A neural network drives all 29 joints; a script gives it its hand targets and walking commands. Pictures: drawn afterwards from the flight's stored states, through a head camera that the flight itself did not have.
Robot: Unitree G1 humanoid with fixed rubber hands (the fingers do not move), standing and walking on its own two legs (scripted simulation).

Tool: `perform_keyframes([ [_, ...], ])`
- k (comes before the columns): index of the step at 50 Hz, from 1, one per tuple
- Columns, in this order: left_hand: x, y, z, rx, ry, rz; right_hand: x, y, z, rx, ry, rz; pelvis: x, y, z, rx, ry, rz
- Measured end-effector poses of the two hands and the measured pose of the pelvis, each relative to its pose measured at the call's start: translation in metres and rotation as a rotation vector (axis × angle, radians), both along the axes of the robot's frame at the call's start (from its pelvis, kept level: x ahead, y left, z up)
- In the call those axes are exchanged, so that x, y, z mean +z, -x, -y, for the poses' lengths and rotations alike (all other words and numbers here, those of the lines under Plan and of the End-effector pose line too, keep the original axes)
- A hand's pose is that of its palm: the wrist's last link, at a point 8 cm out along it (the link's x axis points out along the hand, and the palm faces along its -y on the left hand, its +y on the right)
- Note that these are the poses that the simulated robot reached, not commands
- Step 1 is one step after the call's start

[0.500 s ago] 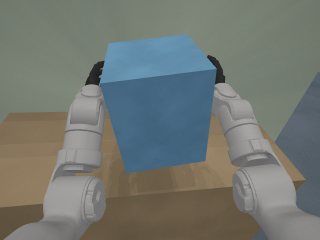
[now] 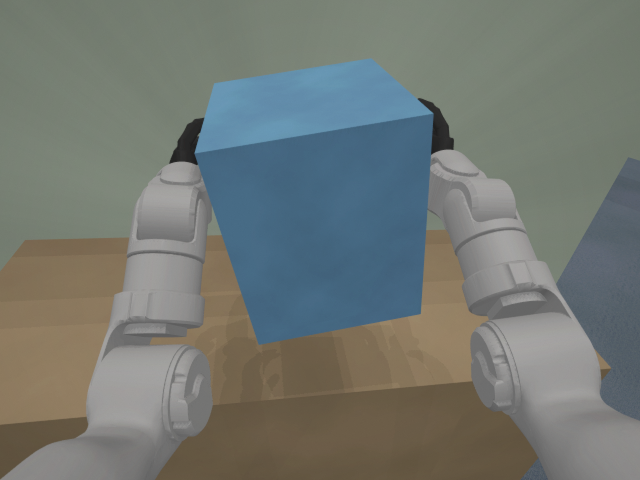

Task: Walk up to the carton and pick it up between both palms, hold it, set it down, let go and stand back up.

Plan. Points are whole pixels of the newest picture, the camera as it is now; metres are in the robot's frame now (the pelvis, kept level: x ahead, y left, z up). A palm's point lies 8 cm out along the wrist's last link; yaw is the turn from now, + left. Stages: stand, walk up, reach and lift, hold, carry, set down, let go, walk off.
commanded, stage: hold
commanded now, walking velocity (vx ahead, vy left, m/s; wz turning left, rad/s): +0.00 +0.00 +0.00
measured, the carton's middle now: (316, 197) +0.38 +0.00 +0.24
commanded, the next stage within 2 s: none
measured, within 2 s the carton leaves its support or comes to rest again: neither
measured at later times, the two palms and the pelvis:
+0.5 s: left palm (180, 167) +0.36 +0.15 +0.28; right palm (438, 149) +0.37 -0.14 +0.31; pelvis +0.00 +0.00 +0.00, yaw +0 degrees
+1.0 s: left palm (192, 155) +0.38 +0.14 +0.29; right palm (441, 144) +0.39 -0.15 +0.31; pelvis +0.02 -0.01 +0.00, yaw +0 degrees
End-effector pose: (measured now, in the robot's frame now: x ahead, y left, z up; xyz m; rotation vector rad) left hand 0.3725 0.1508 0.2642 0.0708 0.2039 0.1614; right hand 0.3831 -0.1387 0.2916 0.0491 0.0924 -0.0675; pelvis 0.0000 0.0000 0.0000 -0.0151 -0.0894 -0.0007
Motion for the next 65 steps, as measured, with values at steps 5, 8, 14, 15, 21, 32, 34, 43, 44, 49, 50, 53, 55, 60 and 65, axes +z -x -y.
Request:
perform_keyframes([
  [5, 0.0, 0.0, 0.0, -0.003, 0.005, -0.006, 0.002, 0.0, -0.001, -0.002, 0.002, -0.008, 0.0, -0.001, 0.0, 0.0, 0.0, -0.001],
  [8, 0.0, 0.0, -0.001, -0.002, 0.007, -0.01, 0.001, 0.0, 0.0, 0.0, -0.005, -0.015, 0.0, -0.001, 0.0, 0.0, 0.0, -0.001],
  [14, 0.005, 0.003, -0.003, 0.006, 0.013, -0.013, 0.003, 0.001, -0.002, 0.005, -0.003, -0.022, 0.0, -0.002, 0.0, 0.0, -0.001, -0.002],
  [15, 0.007, 0.004, -0.003, 0.009, 0.014, -0.007, 0.005, 0.002, -0.003, 0.007, -0.008, -0.017, 0.0, -0.002, 0.0, 0.0, -0.001, -0.003],
  [21, 0.017, 0.01, -0.003, 0.01, 0.014, 0.011, 0.016, 0.007, -0.002, 0.008, -0.01, -0.001, 0.0, -0.003, 0.001, 0.0, -0.001, -0.005],
  [32, 0.018, 0.005, -0.002, -0.002, 0.028, 0.009, 0.025, 0.004, -0.002, 0.004, 0.005, -0.007, 0.0, -0.004, 0.001, 0.0, -0.001, -0.016],
  [34, 0.017, 0.003, -0.002, -0.002, 0.029, 0.007, 0.024, 0.001, -0.002, 0.004, 0.006, -0.01, 0.0, -0.006, 0.001, 0.0, -0.002, -0.019],
  [43, 0.012, -0.011, 0.003, -0.005, 0.026, -0.015, 0.017, -0.012, 0.003, -0.001, 0.001, -0.036, 0.001, -0.015, 0.004, 0.0, -0.006, -0.032],
  [44, 0.013, -0.011, 0.004, -0.004, 0.026, -0.017, 0.016, -0.013, 0.004, -0.001, -0.002, -0.039, 0.001, -0.016, 0.005, 0.0, -0.006, -0.034],
  [49, 0.021, -0.012, 0.006, -0.003, 0.027, 0.0, 0.017, -0.012, 0.007, -0.003, -0.012, -0.027, 0.001, -0.019, 0.005, 0.0, -0.007, -0.037],
  [50, 0.024, -0.011, 0.007, -0.003, 0.026, 0.011, 0.019, -0.011, 0.008, -0.004, -0.015, -0.017, 0.001, -0.019, 0.005, 0.0, -0.007, -0.037],
  [53, 0.03, -0.008, 0.009, -0.006, 0.023, 0.029, 0.023, -0.007, 0.01, -0.006, -0.025, 0.0, 0.001, -0.018, 0.005, 0.0, -0.007, -0.035],
  [55, 0.031, -0.006, 0.01, -0.011, 0.025, 0.024, 0.023, -0.004, 0.011, -0.008, -0.027, -0.007, 0.001, -0.018, 0.005, 0.0, -0.006, -0.031],
  [60, 0.034, 0.001, 0.009, -0.014, 0.033, 0.019, 0.025, 0.004, 0.011, -0.011, -0.017, -0.015, 0.0, -0.015, 0.004, 0.0, -0.005, -0.018],
  [65, 0.038, 0.008, 0.007, -0.017, 0.041, 0.034, 0.03, 0.011, 0.008, -0.012, -0.014, -0.002, 0.0, -0.01, 0.003, 0.0, -0.004, -0.012],
])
